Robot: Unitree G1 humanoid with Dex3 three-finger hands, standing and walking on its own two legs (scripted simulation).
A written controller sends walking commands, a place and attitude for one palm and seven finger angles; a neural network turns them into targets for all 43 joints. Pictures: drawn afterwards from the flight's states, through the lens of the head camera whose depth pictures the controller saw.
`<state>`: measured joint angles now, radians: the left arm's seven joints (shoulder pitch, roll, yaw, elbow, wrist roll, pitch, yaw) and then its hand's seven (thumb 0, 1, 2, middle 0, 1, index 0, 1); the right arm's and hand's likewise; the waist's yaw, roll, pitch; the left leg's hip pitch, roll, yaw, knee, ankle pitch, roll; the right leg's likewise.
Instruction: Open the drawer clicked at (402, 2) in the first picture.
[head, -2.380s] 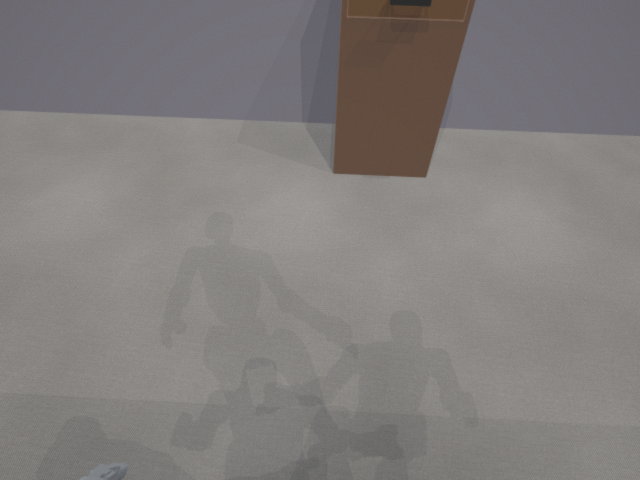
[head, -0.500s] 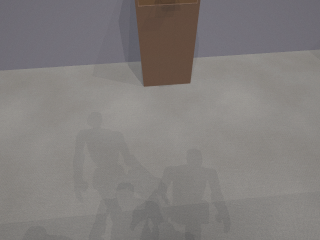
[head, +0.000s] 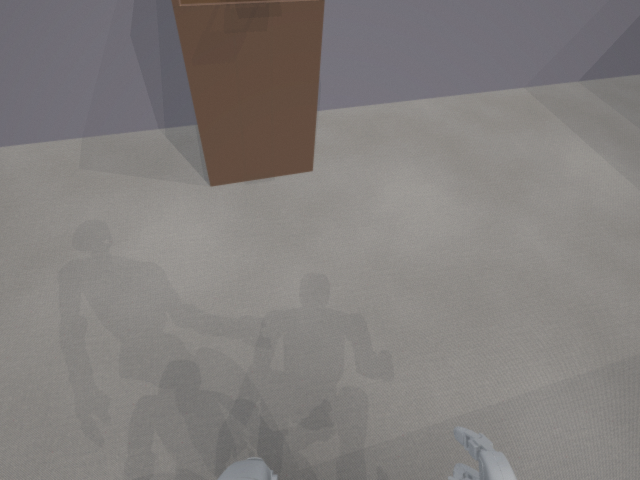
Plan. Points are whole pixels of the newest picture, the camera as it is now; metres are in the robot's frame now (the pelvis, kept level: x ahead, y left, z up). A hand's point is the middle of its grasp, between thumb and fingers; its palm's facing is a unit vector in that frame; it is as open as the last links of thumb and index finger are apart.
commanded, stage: walk to a spot facing it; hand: left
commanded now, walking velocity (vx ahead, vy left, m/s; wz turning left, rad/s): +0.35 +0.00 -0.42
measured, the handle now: out of the picture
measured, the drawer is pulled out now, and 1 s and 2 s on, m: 0.00 0.00 0.00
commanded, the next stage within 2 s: turn to face it in 1.28 s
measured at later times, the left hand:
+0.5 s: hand (280, 315) +0.39 +0.11 -0.15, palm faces -0.33 -0.93 -0.15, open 7.4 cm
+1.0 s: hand (266, 291) +0.45 +0.15 -0.18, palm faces -0.23 -0.96 -0.17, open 7.3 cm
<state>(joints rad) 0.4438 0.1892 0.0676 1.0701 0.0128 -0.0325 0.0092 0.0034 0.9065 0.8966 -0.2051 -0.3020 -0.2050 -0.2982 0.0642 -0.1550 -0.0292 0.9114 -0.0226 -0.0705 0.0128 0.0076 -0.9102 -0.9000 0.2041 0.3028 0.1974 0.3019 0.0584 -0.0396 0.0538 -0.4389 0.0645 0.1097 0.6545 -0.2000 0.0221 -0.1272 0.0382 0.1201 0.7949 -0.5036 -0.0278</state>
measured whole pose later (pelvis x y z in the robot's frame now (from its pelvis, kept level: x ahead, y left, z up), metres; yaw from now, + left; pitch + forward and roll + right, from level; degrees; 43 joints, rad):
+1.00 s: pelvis +0.42 -0.04 +0.01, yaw -19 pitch -1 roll -1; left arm 0.37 0.21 0.07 1.11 0.01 -0.03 0.00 0.00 0.92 0.90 -0.20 -0.30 -0.20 -0.30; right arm 0.17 -0.21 -0.06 0.99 -0.04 -0.07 0.01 0.01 -0.94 -0.90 0.20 0.30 0.19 0.30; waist 0.02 -0.04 0.03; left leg -0.36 0.11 0.17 0.63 -0.22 0.02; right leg -0.17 -0.02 -0.06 0.73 -0.46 -0.02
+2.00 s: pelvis +0.68 -0.18 +0.00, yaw -13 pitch +1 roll -1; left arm 0.17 0.23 0.08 0.95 0.02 0.05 0.02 0.00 0.91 0.90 -0.20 -0.30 -0.20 -0.30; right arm 0.18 -0.19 -0.06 0.91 -0.02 0.01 0.01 0.00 -0.91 -0.90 0.20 0.30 0.19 0.30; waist -0.02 -0.05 0.08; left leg -0.37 0.06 0.12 0.68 -0.33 0.04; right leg -0.42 -0.12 -0.20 0.98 -0.53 0.06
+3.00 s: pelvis +0.65 -0.21 +0.02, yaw +17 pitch -1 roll -1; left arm 0.24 0.27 0.07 0.99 0.01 0.06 0.02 0.01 0.91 0.90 -0.20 -0.30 -0.20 -0.30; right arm 0.14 -0.18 -0.03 0.95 -0.01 0.02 0.00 0.01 -0.91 -0.90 0.21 0.30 0.20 0.30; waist 0.03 -0.03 0.07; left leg -0.21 0.00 0.05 0.47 -0.25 0.04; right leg -0.43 -0.10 -0.06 0.99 -0.43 0.08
